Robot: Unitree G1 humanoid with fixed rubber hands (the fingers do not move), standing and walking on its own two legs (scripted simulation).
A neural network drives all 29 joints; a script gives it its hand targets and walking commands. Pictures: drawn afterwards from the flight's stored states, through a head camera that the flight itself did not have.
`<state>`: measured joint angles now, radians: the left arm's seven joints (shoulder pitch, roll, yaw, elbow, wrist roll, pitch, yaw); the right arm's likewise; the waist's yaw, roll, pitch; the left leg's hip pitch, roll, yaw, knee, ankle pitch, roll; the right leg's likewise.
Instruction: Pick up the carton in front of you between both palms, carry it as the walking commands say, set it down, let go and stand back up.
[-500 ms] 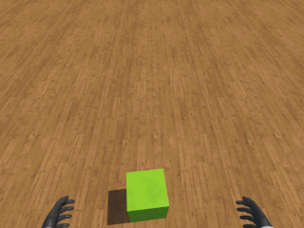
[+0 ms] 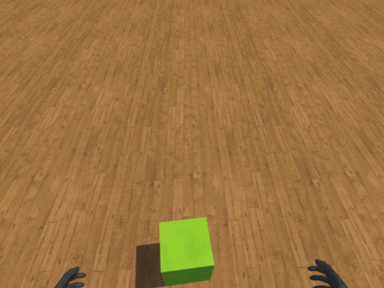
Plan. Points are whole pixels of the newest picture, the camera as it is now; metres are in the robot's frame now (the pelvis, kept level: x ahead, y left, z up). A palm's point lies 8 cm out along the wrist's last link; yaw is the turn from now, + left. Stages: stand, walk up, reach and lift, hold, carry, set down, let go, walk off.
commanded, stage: stand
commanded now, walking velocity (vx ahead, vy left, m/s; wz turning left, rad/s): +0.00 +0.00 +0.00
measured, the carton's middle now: (185, 252) +0.39 +0.03 -0.65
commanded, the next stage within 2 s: none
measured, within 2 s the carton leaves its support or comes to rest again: neither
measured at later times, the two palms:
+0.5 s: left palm out of the picture +0.08 +0.30 -0.10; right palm out of the picture +0.09 -0.31 -0.09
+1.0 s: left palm out of the picture +0.07 +0.31 -0.10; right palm out of the picture +0.07 -0.31 -0.09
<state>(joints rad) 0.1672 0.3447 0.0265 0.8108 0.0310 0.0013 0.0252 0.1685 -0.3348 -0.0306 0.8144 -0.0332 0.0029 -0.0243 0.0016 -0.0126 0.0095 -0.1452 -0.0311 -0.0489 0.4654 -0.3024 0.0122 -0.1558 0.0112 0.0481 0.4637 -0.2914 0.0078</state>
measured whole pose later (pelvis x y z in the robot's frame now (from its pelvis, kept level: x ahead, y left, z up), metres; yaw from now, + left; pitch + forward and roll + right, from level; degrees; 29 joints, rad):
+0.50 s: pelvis -0.02 +0.00 +0.01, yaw +0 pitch -2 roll +0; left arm 0.15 0.37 0.02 0.93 0.03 -0.01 0.02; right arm 0.15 -0.37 -0.02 0.94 -0.03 -0.01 -0.02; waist 0.00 -0.01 0.02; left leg -0.11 -0.03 -0.05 0.40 -0.24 0.01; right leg -0.12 0.01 0.04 0.39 -0.23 0.00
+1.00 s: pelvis -0.03 +0.00 +0.01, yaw +0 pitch -3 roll +0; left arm 0.13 0.38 0.01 1.00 0.02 -0.01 0.01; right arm 0.13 -0.38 -0.01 1.01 -0.02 -0.01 -0.01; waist 0.00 -0.01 0.03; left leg -0.10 -0.02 -0.06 0.36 -0.21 0.01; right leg -0.11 0.01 0.04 0.36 -0.20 0.00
